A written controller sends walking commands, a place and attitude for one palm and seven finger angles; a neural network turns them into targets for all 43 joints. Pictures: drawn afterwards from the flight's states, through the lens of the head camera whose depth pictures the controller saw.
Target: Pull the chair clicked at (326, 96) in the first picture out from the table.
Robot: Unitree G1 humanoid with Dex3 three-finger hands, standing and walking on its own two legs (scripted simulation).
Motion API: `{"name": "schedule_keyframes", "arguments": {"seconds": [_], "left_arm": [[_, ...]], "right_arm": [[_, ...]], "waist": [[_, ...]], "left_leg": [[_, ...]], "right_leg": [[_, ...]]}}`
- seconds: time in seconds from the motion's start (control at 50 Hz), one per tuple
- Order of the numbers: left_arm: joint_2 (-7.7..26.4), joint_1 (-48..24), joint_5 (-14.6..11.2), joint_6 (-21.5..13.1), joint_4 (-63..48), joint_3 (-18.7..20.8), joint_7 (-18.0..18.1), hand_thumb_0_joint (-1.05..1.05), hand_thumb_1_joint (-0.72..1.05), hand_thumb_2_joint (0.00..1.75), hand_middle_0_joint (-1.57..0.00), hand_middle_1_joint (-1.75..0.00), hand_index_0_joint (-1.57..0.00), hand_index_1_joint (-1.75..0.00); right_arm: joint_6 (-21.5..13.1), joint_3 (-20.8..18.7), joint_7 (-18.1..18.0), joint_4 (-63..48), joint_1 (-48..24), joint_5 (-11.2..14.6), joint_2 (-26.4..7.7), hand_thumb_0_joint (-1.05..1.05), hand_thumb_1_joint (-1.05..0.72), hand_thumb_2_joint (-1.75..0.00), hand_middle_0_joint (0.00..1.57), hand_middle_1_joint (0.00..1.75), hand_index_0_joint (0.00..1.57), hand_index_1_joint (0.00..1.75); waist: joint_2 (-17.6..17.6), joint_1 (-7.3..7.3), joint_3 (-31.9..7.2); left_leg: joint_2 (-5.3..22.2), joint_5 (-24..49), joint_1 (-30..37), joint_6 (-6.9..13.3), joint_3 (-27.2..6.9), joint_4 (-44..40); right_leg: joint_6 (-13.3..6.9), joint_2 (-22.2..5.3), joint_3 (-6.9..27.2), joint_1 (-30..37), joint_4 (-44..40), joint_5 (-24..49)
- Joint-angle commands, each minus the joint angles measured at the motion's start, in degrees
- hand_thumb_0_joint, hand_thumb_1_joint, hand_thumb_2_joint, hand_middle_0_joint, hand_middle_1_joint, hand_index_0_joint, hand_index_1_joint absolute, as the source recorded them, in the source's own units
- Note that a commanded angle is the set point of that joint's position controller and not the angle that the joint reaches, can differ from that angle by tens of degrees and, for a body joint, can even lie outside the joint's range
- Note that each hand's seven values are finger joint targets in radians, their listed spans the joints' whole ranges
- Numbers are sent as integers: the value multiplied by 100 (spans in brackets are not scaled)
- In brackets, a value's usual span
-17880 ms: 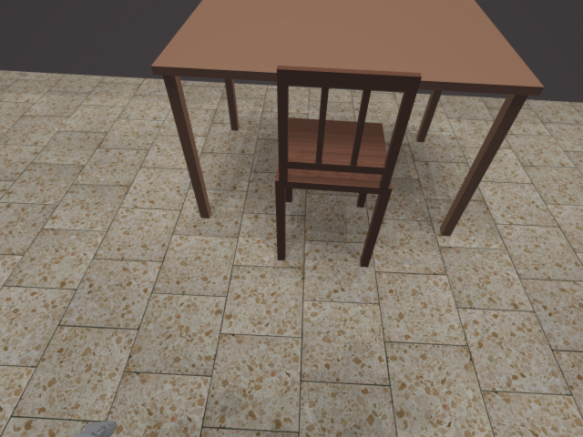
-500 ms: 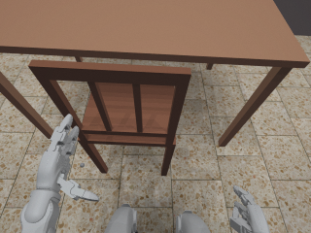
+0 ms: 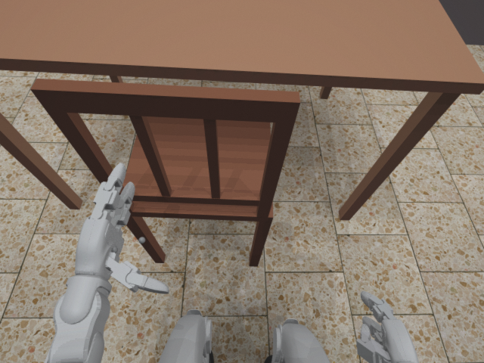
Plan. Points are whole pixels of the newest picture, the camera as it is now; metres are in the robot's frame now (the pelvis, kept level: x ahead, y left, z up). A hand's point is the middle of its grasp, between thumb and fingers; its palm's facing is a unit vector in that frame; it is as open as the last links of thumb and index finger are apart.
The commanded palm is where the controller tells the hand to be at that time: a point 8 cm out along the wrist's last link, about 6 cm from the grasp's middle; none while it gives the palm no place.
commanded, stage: aim the fingers beside a spindle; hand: left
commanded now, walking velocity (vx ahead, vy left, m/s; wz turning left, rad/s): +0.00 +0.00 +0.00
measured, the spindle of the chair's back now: (154, 160) +0.46 +0.18 +0.01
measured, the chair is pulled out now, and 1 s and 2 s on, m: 0.00 0.00 0.00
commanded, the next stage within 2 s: push the fingers through the gap in 0.76 s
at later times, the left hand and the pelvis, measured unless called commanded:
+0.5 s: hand (148, 240) +0.30 +0.16 +0.02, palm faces -0.01 -1.00 -0.03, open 16.9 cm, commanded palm +0.28 +0.21 +0.02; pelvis +0.00 +0.00 -0.01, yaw +0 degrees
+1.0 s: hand (147, 233) +0.31 +0.16 +0.02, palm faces -0.01 -1.00 -0.03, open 16.9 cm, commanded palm +0.30 +0.21 +0.02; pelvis +0.00 +0.00 -0.01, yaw +0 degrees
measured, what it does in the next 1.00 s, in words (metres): stands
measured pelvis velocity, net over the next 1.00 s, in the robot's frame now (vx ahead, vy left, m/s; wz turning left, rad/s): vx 0.00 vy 0.00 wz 0.00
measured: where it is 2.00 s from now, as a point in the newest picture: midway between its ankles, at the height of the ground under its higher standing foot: outside the picture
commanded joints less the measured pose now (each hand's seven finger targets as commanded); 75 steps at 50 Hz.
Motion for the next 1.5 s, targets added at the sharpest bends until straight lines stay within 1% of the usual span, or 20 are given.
{"name": "schedule_keyframes", "arguments": {"seconds": [0.0,0.14,0.22,0.3,0.42,0.64,0.68,0.7,0.72,0.76,0.8,0.86,0.94,0.98,1.1,1.14,1.28,1.34,1.42,1.48], "left_arm": [[569,-764,61,-427,-1226,126,112,0,-50,30,-6,-8,-6,-8],[410,-882,220,-476,-1177,-45,355,0,-50,30,-6,-8,-6,-8],[645,-574,215,-482,-1259,259,433,0,-50,30,-6,-8,-6,-8],[544,-804,175,-497,-1228,117,370,0,-50,30,-6,-8,-6,-8],[409,-1018,127,-522,-1177,-85,197,0,-50,30,-6,-8,-6,-8],[746,-1176,127,-477,-1016,319,285,0,-50,30,-6,-8,-6,-8],[583,-1039,96,-503,-1210,158,250,0,-50,30,-6,-8,-6,-8],[667,-824,88,-471,-1109,248,243,0,-50,30,-6,-8,-6,-8],[542,-833,80,-449,-1085,117,213,0,-50,30,-6,-8,-6,-8],[489,-799,75,-431,-1104,46,183,0,-50,30,-6,-8,-6,-8],[628,-745,68,-393,-917,213,190,0,-50,30,-6,-8,-6,-8],[688,-1021,68,-481,-1049,276,191,0,-50,30,-6,-8,-6,-8],[532,-1577,129,-575,-1002,44,211,0,-50,30,-6,-8,-6,-8],[604,-1696,133,-595,-985,106,214,0,-50,30,-6,-8,-6,-8],[767,-1639,131,-366,-554,336,241,0,-50,30,-6,-8,-6,-8],[633,-1918,148,-321,-426,209,240,0,-50,30,-6,-8,-6,-8],[765,-2531,191,-437,-92,348,325,0,-50,30,-6,-8,-6,-8],[795,-2577,214,-482,-18,372,277,0,-50,30,-6,-8,-6,-8],[794,-2841,213,-453,241,383,279,0,-50,30,-6,-8,-6,-8],[705,-3111,240,-494,208,256,304,0,-50,30,-6,-8,-6,-8]], "right_arm": [[-216,-335,-64,-755,-31,-7,-845,0,-90,-90,20,30,20,30],[-84,-339,7,-776,-72,-37,-812,0,-90,-90,20,30,20,30],[29,-339,22,-835,-78,-29,-795,0,-90,-90,20,30,20,30],[59,-326,-9,-819,-103,-3,-793,0,-90,-90,20,30,20,30],[6,-327,-63,-743,-95,7,-813,0,-90,-90,20,30,20,30],[51,-325,-70,-742,-77,4,-826,0,-90,-90,20,30,20,30],[26,-328,-52,-786,-86,5,-798,0,-90,-90,20,30,20,30],[32,-328,-44,-796,-70,6,-817,0,-90,-90,20,30,20,30],[36,-329,-42,-789,-60,12,-812,0,-90,-90,20,30,20,30],[42,-330,-29,-795,-56,15,-809,0,-90,-90,20,30,20,30],[58,-336,-42,-772,-46,21,-835,0,-90,-90,20,30,20,30],[43,-338,-57,-737,-57,10,-832,0,-90,-90,20,30,20,30],[2,-328,-74,-643,-53,-13,-835,0,-90,-90,20,30,20,30],[-14,-334,-84,-621,-41,-20,-855,0,-90,-90,20,30,20,30],[70,-331,-78,-601,15,-4,-882,0,-90,-90,20,30,20,30],[115,-315,-70,-599,1,12,-865,0,-90,-90,20,30,20,30],[151,-312,-78,-503,91,-10,-881,0,-90,-90,20,30,20,30],[170,-315,-62,-499,129,-9,-883,0,-90,-90,20,30,20,30],[208,-333,-55,-425,203,-12,-920,0,-90,-90,20,30,20,30],[219,-336,-47,-393,228,-13,-919,0,-90,-90,20,30,20,30]], "waist": [[213,-28,-1812],[117,-2,-2013],[81,120,-2145],[-61,-38,-1893],[53,-125,-1849],[117,-15,-1911],[270,17,-2108],[209,51,-2091],[76,-25,-2078],[146,-15,-2046],[-55,-34,-1864],[77,-31,-1946],[184,-167,-1894],[295,-110,-2085],[49,-38,-2186],[30,-114,-2013],[42,-152,-2111],[286,-97,-2205],[141,-175,-2224],[340,-191,-2290]], "left_leg": [[-146,1389,1599,27,-318,-1003],[-174,1387,1509,17,-299,-912],[-186,1507,1468,21,-246,-933],[-176,1240,1354,49,-249,-908],[-178,1203,1409,55,-270,-863],[-192,1256,1357,34,-247,-881],[-195,1396,1547,30,-235,-900],[-187,1494,1545,30,-251,-928],[-182,1562,1554,46,-238,-898],[-191,1495,1505,31,-234,-916],[-182,1404,1357,47,-236,-894],[-192,1403,1364,35,-228,-862],[-167,1370,1518,37,-288,-819],[-171,1338,1583,25,-300,-823],[-174,1517,1512,29,-282,-869],[-175,1360,1471,24,-268,-895],[-171,1364,1485,19,-265,-871],[-162,1558,1652,-10,-275,-908],[-149,1543,1672,1,-291,-896],[-139,1633,1846,-33,-332,-935]], "right_leg": [[-33,147,257,701,-931,1223],[-34,133,286,715,-823,1271],[-43,147,322,982,-827,1465],[-16,167,341,863,-927,1241],[-12,149,336,720,-939,1206],[-26,150,361,857,-926,1274],[-33,141,342,904,-915,1379],[-46,153,327,948,-920,1451],[-24,156,336,970,-923,1584],[-20,140,330,978,-927,1533],[-14,163,341,952,-960,1477],[-20,146,355,926,-907,1470],[-19,150,308,581,-876,1319],[-31,146,319,581,-856,1239],[-24,152,330,850,-876,1491],[-10,150,315,756,-921,1363],[-15,159,344,750,-930,1359],[-39,157,321,726,-886,1488],[-22,167,312,665,-914,1462],[-39,156,280,564,-886,1466]]}}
